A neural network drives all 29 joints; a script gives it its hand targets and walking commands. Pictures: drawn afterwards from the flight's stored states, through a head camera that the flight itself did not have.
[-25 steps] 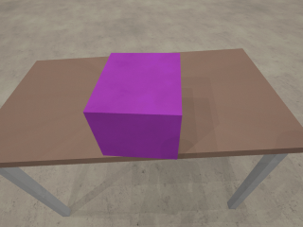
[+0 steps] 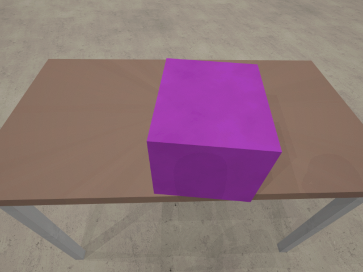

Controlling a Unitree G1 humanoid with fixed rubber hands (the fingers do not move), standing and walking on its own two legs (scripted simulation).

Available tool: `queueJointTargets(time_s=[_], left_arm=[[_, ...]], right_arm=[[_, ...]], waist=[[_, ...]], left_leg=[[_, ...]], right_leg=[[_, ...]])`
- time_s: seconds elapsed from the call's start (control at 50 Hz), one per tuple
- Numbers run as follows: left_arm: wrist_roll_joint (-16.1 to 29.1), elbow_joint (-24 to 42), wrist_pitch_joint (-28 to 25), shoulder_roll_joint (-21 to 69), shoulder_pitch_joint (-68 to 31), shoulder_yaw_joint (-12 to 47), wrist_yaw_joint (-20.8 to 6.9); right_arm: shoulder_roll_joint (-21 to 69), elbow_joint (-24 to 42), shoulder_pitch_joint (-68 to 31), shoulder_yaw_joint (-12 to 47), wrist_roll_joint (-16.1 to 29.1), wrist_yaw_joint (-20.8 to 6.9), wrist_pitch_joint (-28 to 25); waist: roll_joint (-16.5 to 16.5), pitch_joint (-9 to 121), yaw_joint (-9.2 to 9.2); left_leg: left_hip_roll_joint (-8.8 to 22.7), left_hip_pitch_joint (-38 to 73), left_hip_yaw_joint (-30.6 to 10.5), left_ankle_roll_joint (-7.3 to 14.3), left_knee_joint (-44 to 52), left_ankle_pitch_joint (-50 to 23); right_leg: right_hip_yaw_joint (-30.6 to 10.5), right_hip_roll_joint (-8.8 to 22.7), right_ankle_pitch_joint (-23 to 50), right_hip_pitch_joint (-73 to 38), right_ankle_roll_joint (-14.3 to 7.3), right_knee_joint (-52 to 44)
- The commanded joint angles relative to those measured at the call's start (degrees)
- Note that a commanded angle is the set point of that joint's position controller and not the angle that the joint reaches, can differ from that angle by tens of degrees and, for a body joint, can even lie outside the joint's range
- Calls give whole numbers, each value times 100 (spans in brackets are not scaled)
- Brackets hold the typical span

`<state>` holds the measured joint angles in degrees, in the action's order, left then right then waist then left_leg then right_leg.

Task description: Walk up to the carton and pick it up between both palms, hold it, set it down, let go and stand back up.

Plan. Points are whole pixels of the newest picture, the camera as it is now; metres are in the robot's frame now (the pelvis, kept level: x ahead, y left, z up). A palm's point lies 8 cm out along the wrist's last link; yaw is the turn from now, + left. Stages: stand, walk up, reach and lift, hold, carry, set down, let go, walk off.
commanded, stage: walk up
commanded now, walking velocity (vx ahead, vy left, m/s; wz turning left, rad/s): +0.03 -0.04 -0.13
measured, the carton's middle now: (206, 127) +0.45 -0.03 +0.07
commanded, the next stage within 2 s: stand in 0.70 s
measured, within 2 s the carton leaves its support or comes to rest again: neither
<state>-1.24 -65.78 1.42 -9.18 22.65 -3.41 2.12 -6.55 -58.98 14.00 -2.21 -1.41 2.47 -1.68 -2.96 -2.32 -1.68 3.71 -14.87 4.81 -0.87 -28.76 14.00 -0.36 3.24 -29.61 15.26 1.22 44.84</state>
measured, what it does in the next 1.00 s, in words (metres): steps on the spot: right foot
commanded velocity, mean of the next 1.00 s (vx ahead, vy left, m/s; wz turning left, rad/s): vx -0.02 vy -0.02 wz -0.01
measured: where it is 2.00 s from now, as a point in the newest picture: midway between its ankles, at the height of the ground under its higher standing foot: outside the picture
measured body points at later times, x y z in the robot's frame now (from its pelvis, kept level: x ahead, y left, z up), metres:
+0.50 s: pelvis +0.01 -0.01 +0.00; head +0.04 -0.01 +0.45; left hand +0.07 +0.21 -0.16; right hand +0.01 -0.23 -0.16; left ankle -0.01 +0.11 -0.74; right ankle +0.00 -0.10 -0.74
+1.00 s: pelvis +0.01 -0.01 +0.01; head +0.03 -0.02 +0.46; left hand -0.02 +0.19 -0.15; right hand -0.02 -0.21 -0.16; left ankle -0.01 +0.11 -0.74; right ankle +0.00 -0.10 -0.74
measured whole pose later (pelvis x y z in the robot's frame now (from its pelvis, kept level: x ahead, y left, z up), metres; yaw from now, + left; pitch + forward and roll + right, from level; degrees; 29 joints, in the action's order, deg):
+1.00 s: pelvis +0.01 -0.01 +0.01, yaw -2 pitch -1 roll +0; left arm -1.0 -67.1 -1.2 -4.5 18.0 -0.5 1.9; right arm -5.6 -66.4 17.3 -0.8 -0.9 2.5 -0.4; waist 1.3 -3.5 0.2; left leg 3.0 -6.8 6.3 -0.8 -21.7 13.7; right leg 5.4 -0.4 -12.4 7.9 -2.0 21.1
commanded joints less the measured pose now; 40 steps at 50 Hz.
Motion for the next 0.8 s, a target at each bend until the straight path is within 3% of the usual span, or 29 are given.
queueJointTargets(time_s=[0.0, 0.02, 0.04, 0.06, 0.1, 0.12, 0.14, 0.18, 0.2, 0.22, 0.24, 0.26, 0.3, 0.32, 0.34, 0.36, 0.4, 0.42, 0.44, 0.46, 0.48, 0.52, 0.6, 0.62, 0.66, 0.7, 0.74, 0.76, 0.78], left_arm=[[-66, 195, 19, -1, 283, -46, -68], [-77, 305, 7, -147, 153, -81, -75], [-44, 286, -24, -75, 321, -53, -68], [-23, 290, -7, -66, 236, -4, -63], [-36, 281, -15, 75, 297, 37, -42], [-23, 327, -34, -4, 67, 24, -40], [4, 332, -23, -42, -41, -8, -14], [-23, 256, -85, 18, 408, 79, 18], [-7, 342, -130, -406, 307, -49, 68], [-48, 368, -218, -559, 395, -22, 52], [5, 432, -226, -760, -261, -60, 39], [40, 565, -196, -718, -504, -58, 61], [-6, 568, -205, -380, -335, 106, 69], [-24, 597, -212, -365, -402, 104, 97], [-9, 682, -210, -497, -544, 77, 125], [0, 656, -237, -435, -531, 132, 119], [77, 615, -245, -396, -538, 85, 91], [86, 666, -244, -248, -603, 144, 76], [116, 641, -226, -66, -382, 162, 42], [93, 552, -222, -26, -379, 170, 49], [107, 489, -206, -83, -540, 188, 55], [120, 405, -253, -341, -400, 162, -10], [70, 306, -290, -292, -630, 138, -31], [92, 246, -291, -280, -526, 197, -21], [88, 173, -313, -175, -271, 203, -35], [45, 107, -303, -322, -423, 160, -17], [28, 109, -319, -215, -330, 133, -36], [-1, 135, -332, -230, -224, 159, -32], [33, 73, -332, -111, -67, 184, -34]], right_arm=[[-845, 222, 167, -35, -16, 10, -35], [-799, 290, 304, 8, 15, 49, -42], [-751, 182, 348, 6, 10, 60, -81], [-619, 151, 584, 40, 18, 67, -84], [-838, 187, 367, -24, -39, 36, -53], [-589, 180, 312, 60, -2, 22, -19], [-616, 40, 491, 63, -36, 15, -18], [-802, 81, 162, -29, -39, 3, 32], [-930, 262, 223, -96, -12, -8, 31], [-749, 172, 537, -60, 20, -37, 50], [-391, 167, 684, -27, 83, -7, 118], [-473, 133, 542, -60, 96, 68, 212], [-565, 151, 445, -106, 114, 55, 231], [-530, 93, 540, -133, 65, 41, 251], [-418, 93, 573, -90, 36, 59, 272], [-283, 32, 670, -74, 10, 17, 263], [-79, -185, 1024, 53, 65, 26, 193], [-266, -250, 1176, 55, 48, 15, 143], [-524, -264, 885, 30, 6, -1, 123], [-634, -251, 596, 1, 23, -19, 112], [-399, -269, 605, 93, 48, -31, 96], [-452, -299, 560, 88, -8, -17, 83], [-403, -436, 886, 74, 52, -7, 74], [-296, -454, 877, 108, 76, -14, 65], [-499, -510, 845, 73, 31, -20, 45], [-424, -509, 857, 68, 20, 4, 48], [-489, -502, 760, 4, 31, 4, 35], [-471, -550, 822, 30, 30, 10, 48], [-468, -559, 835, 15, 43, 15, 50]], waist=[[1453, -410, 87], [1129, -287, 163], [1515, -5, 42], [1240, -40, 139], [1614, 149, 23], [1287, 8, 95], [1275, 194, 112], [1155, 169, -254], [417, 53, -109], [-342, 539, 13], [-1462, 307, 274], [-1347, 77, 223], [-920, 304, 164], [-683, 518, 144], [-560, 435, 220], [-348, 736, 249], [-310, 737, 344], [41, 740, 317], [481, 521, 26], [867, 113, -20], [938, -73, 113], [936, -76, 16], [389, -377, 240], [258, -343, 243], [417, -278, 120], [-47, -515, 228], [259, -381, 168], [615, -239, 154], [701, -149, 125]], left_leg=[[1601, 289, -1127, 420, 1694, -1118], [1546, 346, -934, 523, 1489, -2212], [1421, 633, -580, 638, 1233, -3011], [1382, 420, -580, 770, 1163, -3351], [1266, 239, -299, 896, 970, -3071], [1164, 110, -383, 941, 1030, -2821], [1178, 33, -633, 992, 1056, -2386], [1217, -293, -672, 836, 807, -1758], [1326, -395, -751, 624, 445, -2337], [763, -516, -251, 321, -40, -782], [276, -231, 168, 83, -397, 283], [156, -158, 251, -45, -791, 297], [71, -214, 167, 4, -1056, 1114], [59, -235, 303, -18, -1167, 1124], [85, -421, 123, 34, -946, 933], [134, -231, 34, 55, -497, 706], [293, 472, -123, 130, 461, -25], [370, 657, -387, 178, 861, -683], [477, 748, -549, 253, 967, -1138], [609, 533, -533, 339, 987, -1328], [585, 285, -575, 294, 1094, -1127], [493, 586, -396, 137, 1051, -1123], [439, 524, -387, 191, 1309, -658], [463, 707, -364, 216, 1233, -766], [482, 762, -348, 250, 1197, -705], [535, 609, -393, 195, 1221, -715], [544, 668, -364, 118, 1214, -885], [452, 730, -243, 79, 1257, -874], [515, 836, -314, 180, 1271, -929]], right_leg=[[-143, 209, 281, 1028, -66, 696], [-40, 155, 247, 814, -51, 736], [24, 156, 374, 727, -31, 482], [97, 148, 327, 588, -11, 456], [301, 67, 548, 279, 11, -53], [281, 78, 619, 141, -37, -295], [396, -36, 879, -31, -16, -559], [357, 40, 2119, -594, -177, -1844], [186, 201, 3027, -709, -232, -1953], [-509, 895, 3781, -1281, -368, -2391], [-873, 1411, 5081, -670, -809, -2487], [-561, 1365, 6571, -440, -1017, -2169], [-432, 1261, 6594, -564, -1137, -2169], [-329, 1232, 6011, -614, -1137, -2215], [-407, 1177, 6424, -964, -1111, -1976], [-361, 1031, 5678, -1112, -1055, -2078], [-237, 933, 4609, -924, -916, -2135], [-169, 692, 4112, -1017, -719, -2030], [85, 316, 3069, -617, -519, -2248], [105, 263, 2582, -588, -429, -2416], [47, 233, 2414, -717, -447, -2428], [-34, 305, 2581, -595, -435, -2593], [36, 328, 2643, -649, -381, -2722], [88, 288, 2616, -441, -367, -2754], [60, 269, 2632, -630, -360, -2821], [-5, 314, 2632, -435, -370, -2833], [10, 369, 2737, -687, -369, -2755], [-17, 338, 2734, -690, -349, -2758], [-50, 386, 2815, -734, -402, -2709]])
